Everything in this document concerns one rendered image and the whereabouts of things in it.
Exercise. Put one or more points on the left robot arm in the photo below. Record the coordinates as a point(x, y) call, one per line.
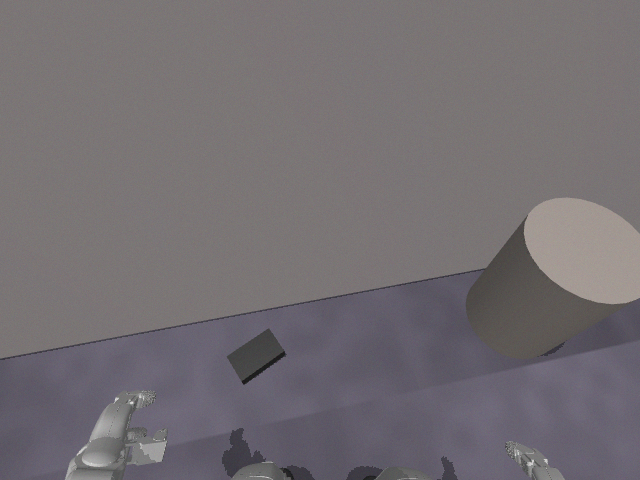
point(100, 459)

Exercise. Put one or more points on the right robot hand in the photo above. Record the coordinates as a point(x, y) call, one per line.
point(533, 463)

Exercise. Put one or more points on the left robot hand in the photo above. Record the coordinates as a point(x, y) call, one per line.
point(114, 422)

